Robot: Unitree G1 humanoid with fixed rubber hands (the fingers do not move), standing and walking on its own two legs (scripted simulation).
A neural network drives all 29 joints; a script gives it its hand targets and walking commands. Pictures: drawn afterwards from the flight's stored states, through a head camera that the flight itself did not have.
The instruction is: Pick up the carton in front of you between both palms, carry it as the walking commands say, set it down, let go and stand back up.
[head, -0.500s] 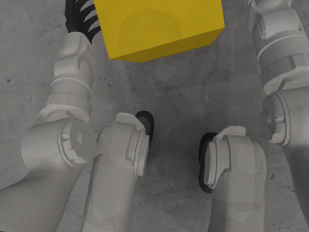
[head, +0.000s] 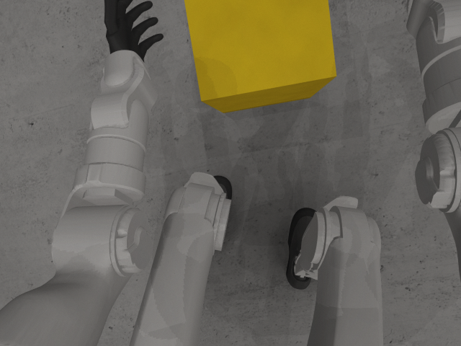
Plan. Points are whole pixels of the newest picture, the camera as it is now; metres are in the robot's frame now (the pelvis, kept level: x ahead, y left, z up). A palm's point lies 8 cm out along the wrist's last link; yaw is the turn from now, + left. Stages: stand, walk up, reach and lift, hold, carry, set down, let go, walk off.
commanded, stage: set down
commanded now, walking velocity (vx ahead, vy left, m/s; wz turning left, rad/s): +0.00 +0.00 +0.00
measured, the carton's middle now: (258, 47) +0.56 +0.05 -0.31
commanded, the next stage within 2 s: let go in 0.66 s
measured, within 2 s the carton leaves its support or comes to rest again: neither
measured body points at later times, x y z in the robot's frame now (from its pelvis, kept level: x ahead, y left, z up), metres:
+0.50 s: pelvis +0.02 -0.01 +0.13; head +0.35 -0.03 +0.43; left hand +0.50 +0.22 +0.02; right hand +0.62 -0.16 +0.02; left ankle +0.14 +0.12 -0.40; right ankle +0.09 -0.11 -0.40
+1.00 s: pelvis +0.06 +0.00 +0.25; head +0.32 -0.02 +0.62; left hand +0.44 +0.21 +0.14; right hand +0.52 -0.19 +0.13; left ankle +0.14 +0.12 -0.40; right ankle +0.09 -0.11 -0.40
